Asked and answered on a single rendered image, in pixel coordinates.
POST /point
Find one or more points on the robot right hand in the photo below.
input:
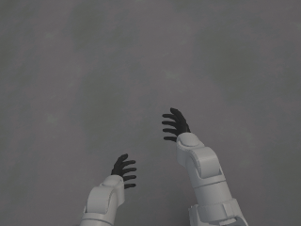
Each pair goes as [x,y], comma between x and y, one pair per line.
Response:
[179,123]

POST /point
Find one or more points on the left robot forearm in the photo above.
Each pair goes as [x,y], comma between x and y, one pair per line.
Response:
[103,202]

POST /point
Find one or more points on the right robot thigh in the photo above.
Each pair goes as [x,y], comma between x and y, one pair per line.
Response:
[194,217]

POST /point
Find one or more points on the robot left hand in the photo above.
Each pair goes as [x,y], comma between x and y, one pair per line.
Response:
[118,170]

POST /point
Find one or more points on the right robot forearm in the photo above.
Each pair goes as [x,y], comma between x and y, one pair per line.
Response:
[216,206]

